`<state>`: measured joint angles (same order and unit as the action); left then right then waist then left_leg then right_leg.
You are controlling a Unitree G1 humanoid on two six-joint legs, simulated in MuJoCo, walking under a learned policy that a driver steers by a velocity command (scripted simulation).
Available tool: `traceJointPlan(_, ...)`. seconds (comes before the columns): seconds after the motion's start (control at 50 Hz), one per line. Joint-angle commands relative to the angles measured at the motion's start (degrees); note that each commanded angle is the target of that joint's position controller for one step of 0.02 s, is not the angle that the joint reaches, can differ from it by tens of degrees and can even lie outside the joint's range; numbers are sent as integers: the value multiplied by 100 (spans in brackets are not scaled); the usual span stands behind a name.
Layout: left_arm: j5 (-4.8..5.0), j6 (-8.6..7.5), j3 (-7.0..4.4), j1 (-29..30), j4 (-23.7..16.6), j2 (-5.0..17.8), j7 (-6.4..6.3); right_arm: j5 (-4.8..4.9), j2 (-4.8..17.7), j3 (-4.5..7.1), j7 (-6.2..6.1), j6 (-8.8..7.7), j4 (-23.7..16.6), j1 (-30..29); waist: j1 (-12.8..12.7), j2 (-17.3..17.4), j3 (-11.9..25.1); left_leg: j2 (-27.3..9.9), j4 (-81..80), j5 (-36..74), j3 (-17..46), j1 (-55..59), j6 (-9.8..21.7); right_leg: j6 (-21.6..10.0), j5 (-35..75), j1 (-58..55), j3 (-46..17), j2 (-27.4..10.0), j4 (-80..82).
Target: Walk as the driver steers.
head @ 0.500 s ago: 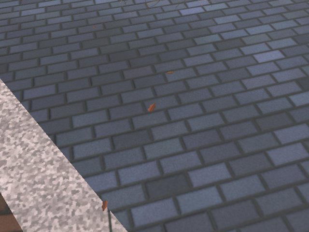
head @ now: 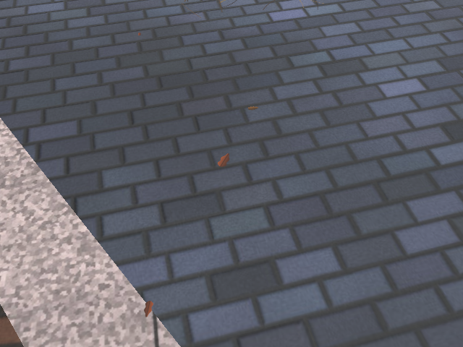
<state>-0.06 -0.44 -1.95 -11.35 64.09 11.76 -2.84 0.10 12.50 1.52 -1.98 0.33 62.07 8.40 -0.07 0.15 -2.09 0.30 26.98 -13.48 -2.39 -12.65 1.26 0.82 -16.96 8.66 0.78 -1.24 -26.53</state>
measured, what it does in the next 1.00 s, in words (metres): walks ahead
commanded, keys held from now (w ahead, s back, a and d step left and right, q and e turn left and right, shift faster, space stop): no key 0.30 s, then w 0.22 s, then w+q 0.48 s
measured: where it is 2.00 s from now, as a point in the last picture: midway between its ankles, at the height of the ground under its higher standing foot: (187, 268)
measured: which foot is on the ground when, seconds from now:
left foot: down 0.00-0.56, up 0.58-1.00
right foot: down 0.00-1.00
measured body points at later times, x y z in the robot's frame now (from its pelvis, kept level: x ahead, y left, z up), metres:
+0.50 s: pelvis +0.02 -0.01 +0.00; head +0.02 -0.02 +0.45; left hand +0.02 +0.24 -0.15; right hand +0.02 -0.27 -0.16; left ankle +0.01 +0.10 -0.74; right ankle -0.03 -0.11 -0.72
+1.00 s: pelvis +0.22 +0.00 -0.03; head +0.26 +0.00 +0.42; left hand +0.07 +0.22 -0.16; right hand +0.48 -0.16 -0.13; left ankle +0.34 +0.11 -0.73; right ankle +0.01 -0.13 -0.73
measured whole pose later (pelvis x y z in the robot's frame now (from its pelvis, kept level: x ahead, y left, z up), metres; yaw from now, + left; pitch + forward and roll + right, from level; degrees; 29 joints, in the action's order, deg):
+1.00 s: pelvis +0.22 +0.00 -0.03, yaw +12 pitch +2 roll +1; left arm 0.1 -4.7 -1.8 -27.7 61.8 11.3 -2.6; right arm 1.8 12.1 2.9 4.2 -3.0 48.3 -2.9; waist -3.0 0.5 -2.6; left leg 1.6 35.2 -5.9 -7.3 -31.7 9.1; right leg 2.0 -29.3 -10.0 15.2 -3.9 -22.8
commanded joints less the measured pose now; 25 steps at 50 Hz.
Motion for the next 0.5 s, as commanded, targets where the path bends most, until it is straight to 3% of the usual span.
traceJointPlan(0.02,-3,-20,-81,-265,-74,587,-23,-2,587,94,-20,-36,-125,102,1,-30,140,-273,-371,1150,275,305,177,-141,1095,286,-98,-121,412)
traceJointPlan(0.3,-7,-30,-28,-466,7,524,-42,-3,509,76,-26,-45,-21,234,10,0,39,-270,-475,720,308,198,179,-121,723,403,-60,-92,459)
traceJointPlan(0.34,39,-19,-33,-643,77,494,-50,46,584,116,-42,-22,70,430,30,97,89,-188,-533,-1143,304,150,290,-210,-623,523,158,110,228)
traceJointPlan(0.38,60,-65,-46,-515,-65,517,-54,92,755,191,-46,-45,56,569,113,352,-324,-538,-867,-2956,859,-189,568,-349,-1708,1181,224,179,-246)
traceJointPlan(0.42,61,-215,3,-345,-240,290,4,125,988,283,-18,-160,95,937,225,887,-404,-1416,-1504,-3608,2169,20,1045,-389,-1196,1716,363,178,-1114)
traceJointPlan(0.44,71,-281,-5,-322,-276,306,53,120,1062,324,-20,-211,106,1052,234,975,-352,-1776,-1759,-3603,2696,-70,1254,-449,-964,1699,246,52,-1586)
traceJointPlan(0.48,122,-374,-31,-485,-275,305,154,97,1017,327,2,-295,-81,689,-10,823,-338,-1936,-1839,-3296,2787,-457,1270,-618,-1169,1506,20,-155,-1940)
traceJointPlan(0.5,145,-410,-37,-656,-242,284,174,153,991,319,24,-312,-227,333,-223,776,-362,-1770,-1797,-3009,2402,-772,1094,-719,-1168,1093,36,-186,-1401)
